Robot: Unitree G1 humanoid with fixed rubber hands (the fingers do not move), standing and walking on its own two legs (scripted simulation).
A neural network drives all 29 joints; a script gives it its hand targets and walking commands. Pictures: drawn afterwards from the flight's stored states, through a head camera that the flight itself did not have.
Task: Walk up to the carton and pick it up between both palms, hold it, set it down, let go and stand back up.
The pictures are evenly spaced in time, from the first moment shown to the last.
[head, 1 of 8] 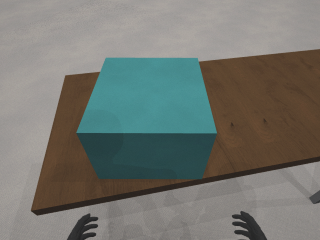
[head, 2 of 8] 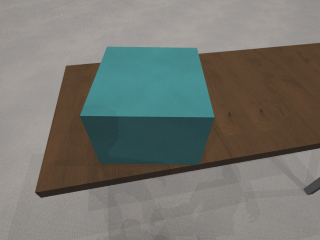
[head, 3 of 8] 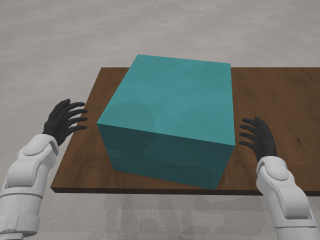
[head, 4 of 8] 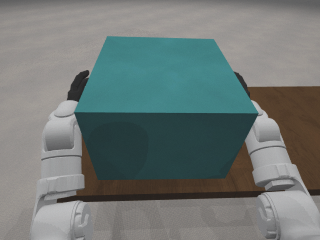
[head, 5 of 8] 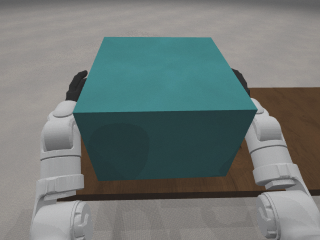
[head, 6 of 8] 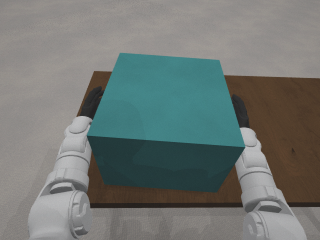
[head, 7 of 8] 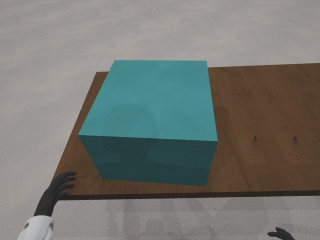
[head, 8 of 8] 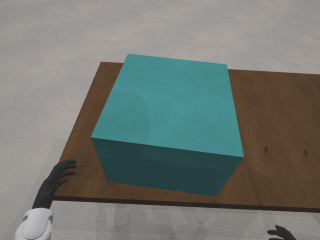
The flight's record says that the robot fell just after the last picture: no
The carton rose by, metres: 0.16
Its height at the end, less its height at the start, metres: +0.00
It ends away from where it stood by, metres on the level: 0.03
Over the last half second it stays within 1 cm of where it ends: yes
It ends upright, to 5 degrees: yes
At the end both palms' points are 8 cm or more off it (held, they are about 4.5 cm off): yes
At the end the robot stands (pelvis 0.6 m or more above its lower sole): yes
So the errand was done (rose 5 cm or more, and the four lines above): yes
